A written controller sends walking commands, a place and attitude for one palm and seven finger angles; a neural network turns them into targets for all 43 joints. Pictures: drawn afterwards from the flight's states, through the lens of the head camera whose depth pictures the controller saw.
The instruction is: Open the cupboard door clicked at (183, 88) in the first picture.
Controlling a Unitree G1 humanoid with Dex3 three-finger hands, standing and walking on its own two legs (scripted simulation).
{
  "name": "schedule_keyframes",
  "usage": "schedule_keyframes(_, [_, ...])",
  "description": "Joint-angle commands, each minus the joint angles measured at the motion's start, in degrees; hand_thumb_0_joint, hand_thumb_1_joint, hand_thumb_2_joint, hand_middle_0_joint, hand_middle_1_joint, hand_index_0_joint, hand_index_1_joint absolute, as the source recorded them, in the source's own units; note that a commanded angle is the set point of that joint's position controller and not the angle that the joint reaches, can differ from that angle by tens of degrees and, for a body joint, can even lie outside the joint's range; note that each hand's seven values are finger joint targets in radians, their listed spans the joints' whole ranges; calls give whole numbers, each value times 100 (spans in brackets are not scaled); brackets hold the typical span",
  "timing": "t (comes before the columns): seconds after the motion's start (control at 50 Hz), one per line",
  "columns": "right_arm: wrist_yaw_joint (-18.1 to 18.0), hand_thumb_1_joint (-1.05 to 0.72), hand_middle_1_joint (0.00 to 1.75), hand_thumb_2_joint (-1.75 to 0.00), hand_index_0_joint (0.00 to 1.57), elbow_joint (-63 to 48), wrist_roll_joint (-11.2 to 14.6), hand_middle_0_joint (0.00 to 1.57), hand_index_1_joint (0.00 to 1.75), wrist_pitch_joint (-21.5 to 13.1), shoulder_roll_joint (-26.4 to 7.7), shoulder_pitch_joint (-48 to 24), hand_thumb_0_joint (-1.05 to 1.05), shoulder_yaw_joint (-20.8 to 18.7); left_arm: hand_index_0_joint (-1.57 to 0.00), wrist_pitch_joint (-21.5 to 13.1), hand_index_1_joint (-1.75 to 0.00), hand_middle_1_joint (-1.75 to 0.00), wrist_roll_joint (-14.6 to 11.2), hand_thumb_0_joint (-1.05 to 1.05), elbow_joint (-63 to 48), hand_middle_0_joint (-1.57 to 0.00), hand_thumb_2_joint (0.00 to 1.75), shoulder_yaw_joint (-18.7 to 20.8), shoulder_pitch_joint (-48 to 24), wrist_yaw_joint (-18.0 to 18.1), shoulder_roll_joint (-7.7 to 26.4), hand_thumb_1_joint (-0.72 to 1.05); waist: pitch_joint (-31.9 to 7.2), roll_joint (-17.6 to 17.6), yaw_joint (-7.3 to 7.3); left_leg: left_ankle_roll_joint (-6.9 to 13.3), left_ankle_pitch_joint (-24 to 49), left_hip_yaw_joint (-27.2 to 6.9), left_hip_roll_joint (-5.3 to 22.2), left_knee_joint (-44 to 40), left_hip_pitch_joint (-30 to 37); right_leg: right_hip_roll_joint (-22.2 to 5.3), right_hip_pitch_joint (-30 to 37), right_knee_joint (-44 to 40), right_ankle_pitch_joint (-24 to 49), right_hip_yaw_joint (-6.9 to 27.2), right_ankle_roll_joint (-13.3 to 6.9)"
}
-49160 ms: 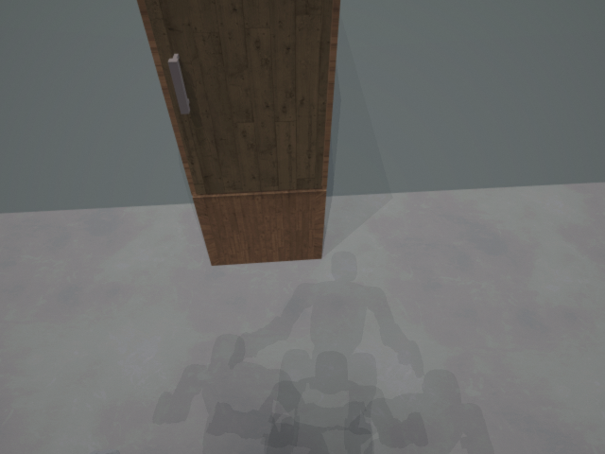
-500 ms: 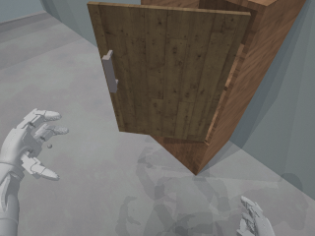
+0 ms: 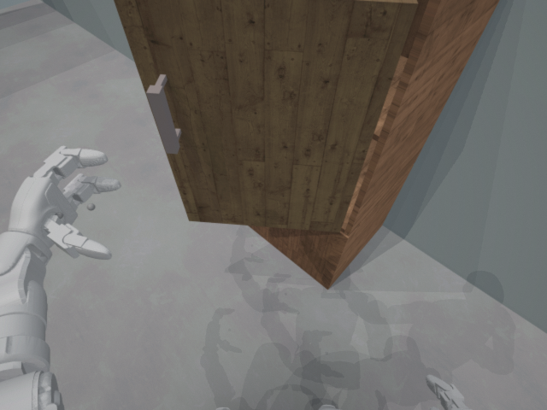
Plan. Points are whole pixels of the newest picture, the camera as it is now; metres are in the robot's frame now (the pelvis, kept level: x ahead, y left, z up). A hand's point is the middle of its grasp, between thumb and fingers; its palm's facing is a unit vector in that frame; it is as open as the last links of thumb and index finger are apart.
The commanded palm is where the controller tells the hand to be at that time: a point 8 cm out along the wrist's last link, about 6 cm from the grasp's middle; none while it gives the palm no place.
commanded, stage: move the hooked fingers beside the handle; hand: left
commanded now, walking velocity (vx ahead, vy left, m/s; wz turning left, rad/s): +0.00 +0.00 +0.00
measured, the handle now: (167, 115) +0.59 +0.21 +0.08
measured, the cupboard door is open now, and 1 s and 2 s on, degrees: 38 38 38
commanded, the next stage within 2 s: none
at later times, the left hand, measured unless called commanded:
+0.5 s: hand (113, 166) +0.44 +0.25 +0.10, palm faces -0.08 -1.00 -0.01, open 14.0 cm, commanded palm +0.43 +0.31 +0.09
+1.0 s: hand (120, 131) +0.52 +0.27 +0.10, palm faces -0.08 -1.00 +0.00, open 14.0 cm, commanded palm +0.51 +0.31 +0.08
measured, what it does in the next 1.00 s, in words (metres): stands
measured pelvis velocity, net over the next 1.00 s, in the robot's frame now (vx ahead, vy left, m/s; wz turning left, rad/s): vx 0.00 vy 0.01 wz -0.03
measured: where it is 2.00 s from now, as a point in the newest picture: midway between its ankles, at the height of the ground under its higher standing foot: outside the picture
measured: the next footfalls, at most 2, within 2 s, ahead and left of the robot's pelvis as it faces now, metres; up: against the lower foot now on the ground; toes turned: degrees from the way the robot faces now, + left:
none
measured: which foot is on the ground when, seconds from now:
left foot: down 0.00-1.00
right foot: down 0.00-1.00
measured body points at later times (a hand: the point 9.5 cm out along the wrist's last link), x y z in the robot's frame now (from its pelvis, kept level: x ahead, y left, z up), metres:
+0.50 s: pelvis +0.00 +0.00 -0.01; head +0.09 +0.01 +0.43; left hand +0.44 +0.31 +0.10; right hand +0.06 -0.27 -0.11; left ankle +0.00 +0.10 -0.71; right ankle +0.02 -0.11 -0.71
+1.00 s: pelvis +0.00 +0.01 -0.02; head +0.14 +0.03 +0.41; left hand +0.52 +0.32 +0.10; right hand -0.03 -0.27 -0.11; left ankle +0.00 +0.10 -0.71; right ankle +0.02 -0.11 -0.71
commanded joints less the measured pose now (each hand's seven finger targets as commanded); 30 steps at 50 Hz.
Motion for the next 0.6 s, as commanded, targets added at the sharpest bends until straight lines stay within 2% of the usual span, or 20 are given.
schedule_keyframes(0.0, [-79, -90, 30, -90, 20, -626, -13, 20, 30, -118, -915, 147, 0, -398, -30, -464, -120, -120, -56, 0, -801, -30, 30, 525, -2109, -31, 1996, -50, -1736, 334, 22, 21, 1499, -350, -126, -568, 435, 101, 1071, -425, 1458, 430, -29])
schedule_keyframes(0.04, [-94, -90, 30, -90, 20, -556, -14, 20, 30, -71, -911, 214, 0, -396, -30, -546, -120, -120, -35, 0, -780, -30, 30, 318, -2657, -79, 1933, -50, -1829, 425, -97, 27, 1543, -371, -114, -513, 526, 128, 942, -400, 1475, 434, -26])
schedule_keyframes(0.08, [-91, -90, 30, -90, 20, -493, -21, 20, 30, -46, -921, 289, 0, -408, -30, -624, -120, -120, -13, 0, -605, -30, 30, 285, -2830, -96, 1923, -50, -1872, 509, -142, 24, 1557, -398, -113, -491, 614, 139, 830, -394, 1434, 411, -35])
schedule_keyframes(0.1, [-95, -90, 30, -90, 20, -457, -26, 20, 30, -16, -946, 329, 0, -416, -30, -644, -120, -120, -1, 0, -428, -30, 30, 408, -2756, -87, 2050, -50, -1860, 430, -98, 26, 1571, -410, -107, -478, 554, 139, 833, -382, 1438, 411, -43])
schedule_keyframes(0.16, [-74, -90, 30, -90, 20, -438, -33, 20, 30, 60, -952, 416, 0, -428, -30, -669, -120, -120, 1, 0, -254, -30, 30, 339, -2898, -138, 2004, -50, -2101, 447, -100, 19, 1857, -421, -99, -439, 660, 147, 852, -307, 1693, 383, -41])
schedule_keyframes(0.2, [-62, -90, 30, -90, 20, -405, -35, 20, 30, 120, -967, 441, 0, -417, -30, -628, -120, -120, 71, 0, 17, -30, 30, 279, -3089, -111, 2017, -50, -1930, 361, -164, 28, 1685, -412, -93, -439, 487, 139, 735, -316, 1573, 371, -22])
schedule_keyframes(0.22, [-59, -90, 30, -90, 20, -404, -43, 20, 30, 157, -982, 475, 0, -412, -30, -616, -120, -120, 68, 0, 180, -30, 30, 332, -3188, -106, 2096, -50, -1845, 296, -171, 43, 1676, -396, -94, -395, 394, 156, 709, -297, 1580, 388, -38])
schedule_keyframes(0.24, [-50, -90, 30, -90, 20, -383, -42, 20, 30, 201, -1007, 522, 0, -408, -30, -606, -120, -120, 118, 0, 392, -30, 30, 486, -3231, -78, 2312, -50, -1852, 221, -159, 43, 1639, -405, -93, -402, 272, 148, 757, -290, 1581, 399, -25])
schedule_keyframes(0.26, [-50, -90, 30, -90, 20, -387, -37, 20, 30, 242, -1012, 533, 0, -404, -30, -610, -120, -120, 177, 0, 536, -30, 30, 438, -3340, -63, 2331, -50, -1788, 163, -206, 52, 1553, -399, -94, -389, 178, 140, 719, -290, 1530, 411, -8])
schedule_keyframes(0.3, [-32, -90, 30, -90, 20, -396, -60, 20, 30, 284, -996, 574, 0, -408, -30, -716, -120, -120, 261, 0, 460, -30, 30, 365, -3684, -21, 2334, -50, -1971, 427, -231, 47, 1572, -404, -93, -353, 274, 139, 635, -245, 1498, 415, -14])
schedule_keyframes(0.34, [-17, -90, 30, -90, 20, -384, -84, 20, 30, 335, -985, 655, 0, -427, -30, -853, -120, -120, 278, 0, 298, -30, 30, 397, -3900, -9, 2409, -50, -2410, 679, -221, 25, 1991, -421, -79, -256, 587, 170, 662, -145, 1757, 413, -33])
schedule_keyframes(0.38, [3, -90, 30, -90, 20, -359, -85, 20, 30, 398, -987, 699, 0, -423, -30, -864, -120, -120, 300, 0, 601, -30, 30, 358, -3826, 3, 2328, -50, -2267, 510, -266, 14, 1990, -448, -49, -242, 552, 189, 504, -146, 1691, 363, -20])
schedule_keyframes(0.42, [-8, -90, 30, -90, 20, -312, -91, 20, 30, 459, -1000, 751, 0, -409, -30, -865, -120, -120, 308, 0, 726, -30, 30, 242, -4186, 12, 2258, -50, -2209, 427, -358, 34, 2009, -479, -43, -218, 484, 205, 397, -117, 1663, 343, -28])
schedule_keyframes(0.44, [0, -90, 30, -90, 20, -294, -91, 20, 30, 493, -1026, 785, 0, -412, -30, -815, -120, -120, 357, 0, 939, -30, 30, 282, -4173, 26, 2330, -50, -2155, 400, -366, 38, 1849, -473, -34, -217, 424, 206, 313, -143, 1546, 357, -8])
schedule_keyframes(0.46, [-11, -90, 30, -90, 20, -260, -90, 20, 30, 521, -1043, 800, 0, -412, -30, -794, -120, -120, 407, 0, 1039, -30, 30, 290, -4360, 49, 2421, -50, -2061, 403, -439, 42, 1721, -473, -30, -211, 333, 189, 240, -149, 1464, 358, 5])
schedule_keyframes(0.48, [-6, -90, 30, -90, 20, -264, -97, 20, 30, 541, -1047, 824, 0, -398, -30, -769, -120, -120, 458, 0, 1117, -30, 30, 284, -4391, 72, 2456, -50, -2039, 463, -421, 48, 1660, -464, -47, -203, 246, 183, 234, -147, 1424, 375, -1])
schedule_keyframes(0.5, [1, -90, 30, -90, 20, -255, -104, 20, 30, 568, -1057, 864, 0, -403, -30, -764, -120, -120, 490, 0, 1167, -30, 30, 310, -4483, 106, 2522, -50, -2062, 333, -471, 65, 1555, -456, -41, -188, 160, 182, 244, -161, 1367, 388, 18])
schedule_keyframes(0.52, [-17, -90, 30, -90, 20, -271, -115, 20, 30, 595, -1081, 888, 0, -396, -30, -811, -120, -120, 500, 0, 1138, -30, 30, 484, -4589, 134, 2779, -50, -2197, 376, -414, 66, 1658, -470, -51, -137, 140, 200, 336, -91, 1451, 401, -15])
schedule_keyframes(0.56, [-1, -90, 30, -90, 20, -232, -124, 20, 30, 638, -1058, 952, 0, -380, -30, -844, -120, -120, 594, 0, 1207, -30, 30, 362, -4849, 148, 2738, -50, -2338, 593, -514, 55, 1691, -458, -39, -97, 213, 199, 233, -79, 1458, 416, 13])
schedule_keyframes(0.58, [-7, -90, 30, -90, 20, -198, -134, 20, 30, 661, -1081, 1004, 0, -383, -30, -861, -120, -120, 624, 0, 1295, -30, 30, 498, -4882, 172, 2929, -50, -2323, 490, -502, 55, 1729, -491, -28, -69, 145, 200, 252, -63, 1478, 413, 10])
